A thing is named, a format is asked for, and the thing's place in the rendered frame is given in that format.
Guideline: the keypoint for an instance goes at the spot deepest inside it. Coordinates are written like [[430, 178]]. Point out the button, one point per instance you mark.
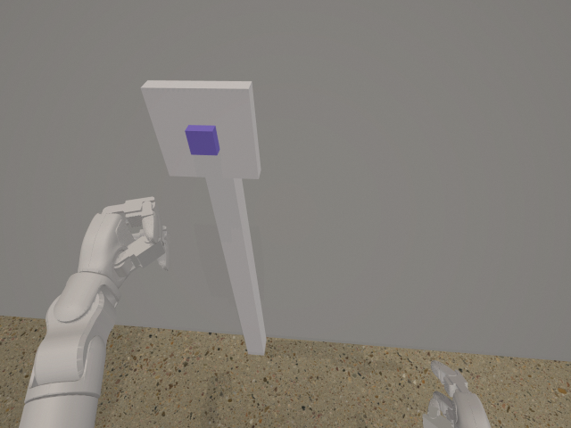
[[202, 140]]

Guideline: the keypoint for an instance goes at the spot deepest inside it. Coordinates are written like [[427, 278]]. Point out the left robot hand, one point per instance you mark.
[[109, 248]]

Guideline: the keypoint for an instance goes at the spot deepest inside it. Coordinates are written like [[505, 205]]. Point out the right robot hand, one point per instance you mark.
[[465, 410]]

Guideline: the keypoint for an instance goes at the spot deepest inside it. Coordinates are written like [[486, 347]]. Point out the panel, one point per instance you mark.
[[228, 105]]

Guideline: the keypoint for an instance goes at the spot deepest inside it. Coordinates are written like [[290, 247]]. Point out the left robot forearm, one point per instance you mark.
[[67, 375]]

